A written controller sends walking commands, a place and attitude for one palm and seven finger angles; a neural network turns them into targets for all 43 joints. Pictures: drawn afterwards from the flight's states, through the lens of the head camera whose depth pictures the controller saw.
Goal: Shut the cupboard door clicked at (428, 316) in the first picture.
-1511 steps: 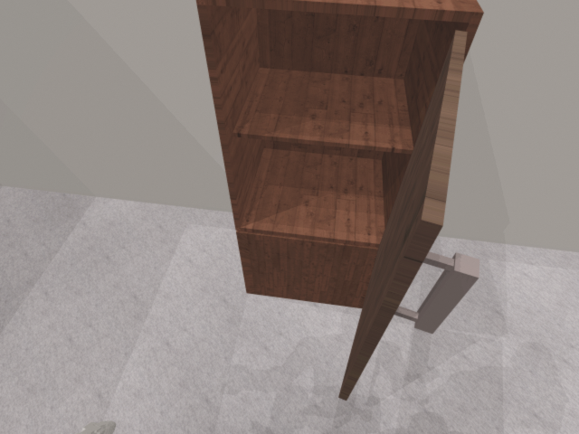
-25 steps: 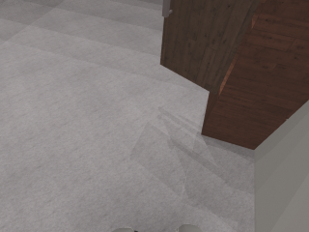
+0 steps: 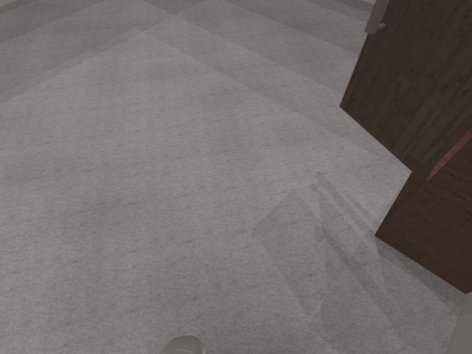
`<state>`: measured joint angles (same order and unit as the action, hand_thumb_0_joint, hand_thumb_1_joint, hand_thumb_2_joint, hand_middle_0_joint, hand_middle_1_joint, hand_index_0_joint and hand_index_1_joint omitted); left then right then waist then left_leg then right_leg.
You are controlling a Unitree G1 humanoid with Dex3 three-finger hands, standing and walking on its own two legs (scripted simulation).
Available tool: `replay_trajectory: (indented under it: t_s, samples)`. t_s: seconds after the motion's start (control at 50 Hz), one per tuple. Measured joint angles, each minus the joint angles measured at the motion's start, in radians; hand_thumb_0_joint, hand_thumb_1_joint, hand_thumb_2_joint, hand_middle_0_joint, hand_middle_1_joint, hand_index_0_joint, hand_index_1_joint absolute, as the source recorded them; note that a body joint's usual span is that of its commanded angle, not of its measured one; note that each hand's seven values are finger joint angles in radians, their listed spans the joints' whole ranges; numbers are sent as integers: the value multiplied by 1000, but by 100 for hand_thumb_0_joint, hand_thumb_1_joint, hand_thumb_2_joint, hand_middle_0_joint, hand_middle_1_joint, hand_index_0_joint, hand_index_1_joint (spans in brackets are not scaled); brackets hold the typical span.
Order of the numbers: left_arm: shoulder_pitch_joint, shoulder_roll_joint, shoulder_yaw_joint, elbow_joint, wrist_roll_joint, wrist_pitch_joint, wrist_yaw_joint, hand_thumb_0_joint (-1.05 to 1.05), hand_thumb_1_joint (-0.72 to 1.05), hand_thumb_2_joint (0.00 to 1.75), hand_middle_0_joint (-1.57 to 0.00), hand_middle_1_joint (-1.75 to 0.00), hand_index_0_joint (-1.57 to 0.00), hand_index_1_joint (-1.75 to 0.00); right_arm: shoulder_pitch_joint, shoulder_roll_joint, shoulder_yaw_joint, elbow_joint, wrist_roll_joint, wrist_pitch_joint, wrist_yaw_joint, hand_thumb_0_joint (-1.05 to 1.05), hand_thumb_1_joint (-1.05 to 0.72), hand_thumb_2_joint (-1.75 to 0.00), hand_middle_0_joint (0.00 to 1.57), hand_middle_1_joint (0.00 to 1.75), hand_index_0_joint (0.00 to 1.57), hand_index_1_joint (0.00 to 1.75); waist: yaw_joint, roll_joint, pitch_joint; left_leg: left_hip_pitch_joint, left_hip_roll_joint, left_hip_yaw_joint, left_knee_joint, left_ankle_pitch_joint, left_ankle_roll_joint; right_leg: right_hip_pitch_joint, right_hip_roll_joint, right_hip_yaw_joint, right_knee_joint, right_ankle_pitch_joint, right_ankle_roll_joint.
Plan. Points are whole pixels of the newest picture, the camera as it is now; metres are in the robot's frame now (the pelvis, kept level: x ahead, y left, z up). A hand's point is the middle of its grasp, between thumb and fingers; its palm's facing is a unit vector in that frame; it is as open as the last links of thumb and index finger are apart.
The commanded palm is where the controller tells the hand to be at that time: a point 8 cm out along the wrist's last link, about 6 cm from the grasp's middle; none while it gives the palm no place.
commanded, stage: walk to a spot facing it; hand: left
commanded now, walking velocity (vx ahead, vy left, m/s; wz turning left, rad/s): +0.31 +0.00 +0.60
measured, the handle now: (386, 4) +0.99 -0.39 +0.08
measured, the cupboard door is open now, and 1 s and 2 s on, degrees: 69 69 69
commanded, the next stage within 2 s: turn to face it in 1.08 s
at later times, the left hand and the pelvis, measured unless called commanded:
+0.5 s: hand (135, 298) +0.23 +0.22 -0.15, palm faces +0.23 -0.94 -0.26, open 7.4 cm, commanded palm none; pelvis +0.15 -0.01 -0.02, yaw +15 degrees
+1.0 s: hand (118, 338) +0.16 +0.25 -0.20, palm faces +0.59 -0.79 -0.19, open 7.4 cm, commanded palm none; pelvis +0.29 +0.10 -0.02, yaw +33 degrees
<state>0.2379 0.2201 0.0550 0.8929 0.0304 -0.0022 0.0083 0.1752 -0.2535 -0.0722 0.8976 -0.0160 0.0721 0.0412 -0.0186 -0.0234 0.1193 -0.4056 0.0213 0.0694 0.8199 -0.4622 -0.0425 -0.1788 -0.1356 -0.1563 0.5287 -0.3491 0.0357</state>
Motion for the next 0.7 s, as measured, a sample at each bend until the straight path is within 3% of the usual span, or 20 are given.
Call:
replay_trajectory:
  t_s: [0.06,0.08,0.14,0.2,0.32,0.42,0.44,0.48,0.52,0.56,0.64,0.7]
  samples:
    - [44,17,8,12,-4,-2,-12,0,90,90,-20,-30,-20,-30,-8,6,14,-11,-1,-21,5,1,-91,-90,20,30,20,30,20,-23,-12,102,-4,28,-210,48,24,-10,-35,-32,71,-55,24]
    - [58,21,12,17,-8,4,-17,0,90,90,-20,-30,-20,-30,-10,3,16,-21,-4,-35,5,1,-91,-90,20,30,20,30,19,-20,-18,100,-6,20,-236,151,40,-40,-40,-31,153,-88,28]
    - [60,45,21,49,-4,40,-19,0,91,90,-20,-30,-20,-30,-8,18,27,-31,-10,-72,-9,1,-91,-90,20,30,20,30,25,-33,-14,96,-20,9,-173,135,70,-169,-9,64,462,-173,16]
    - [34,52,29,59,-1,47,-27,1,91,90,-20,-30,-20,-30,29,34,36,-25,-12,-89,-25,1,-91,-90,20,30,20,30,23,-29,-23,145,-32,-18,-239,126,68,-276,15,105,566,-83,17]
    - [-33,32,21,10,-3,24,-45,1,91,90,-20,-30,-19,-30,107,50,42,37,-10,-93,-32,1,-90,-90,20,30,20,30,9,7,-34,261,-40,-81,-375,154,61,-353,32,124,344,50,31]
    - [-71,13,13,-30,-4,-4,-54,0,91,90,-20,-30,-19,-30,156,51,33,83,-10,-79,-27,1,-90,-90,21,30,20,30,-8,32,-41,315,-29,-122,-330,69,34,-275,71,101,105,136,24]
    - [-70,14,11,-41,-2,-19,-55,0,91,90,-20,-30,-19,-30,170,50,31,87,-6,-77,-26,1,-90,-90,21,30,20,30,-11,32,-48,298,-32,-133,-269,27,43,-244,75,97,58,138,4]
    - [-80,-3,8,-50,2,-43,-43,0,91,90,-20,-30,-20,-30,161,40,21,105,0,-65,-27,1,-90,-90,21,30,20,30,-8,52,-39,200,-35,-145,5,-64,66,-245,76,66,113,144,-47]
    - [-73,-23,4,-48,2,-44,-28,0,91,90,-20,-30,-20,-30,140,32,13,113,-4,-56,-25,1,-91,-90,20,30,20,30,-10,57,-37,85,-36,-122,261,-32,74,-213,69,36,111,112,-63]
    - [-53,-41,3,-31,2,-44,-17,0,91,90,-20,-30,-20,-30,118,26,7,109,-9,-54,-21,1,-91,-90,20,30,20,30,-15,56,-45,-10,-14,-86,380,55,67,-161,64,5,53,113,-61]
    - [-5,-64,4,11,1,-56,-6,0,91,90,-20,-30,-20,-30,78,32,0,79,-8,-54,-10,1,-91,-90,20,30,20,30,-23,38,-60,-128,32,-37,352,150,42,-57,55,-66,-69,122,-59]
    - [27,-53,15,37,-1,-66,1,0,94,90,-20,-30,-20,-30,41,41,0,56,-9,-49,0,1,-91,-90,20,30,20,30,-10,23,-56,-175,54,-14,248,180,31,9,50,-120,-127,115,-52]
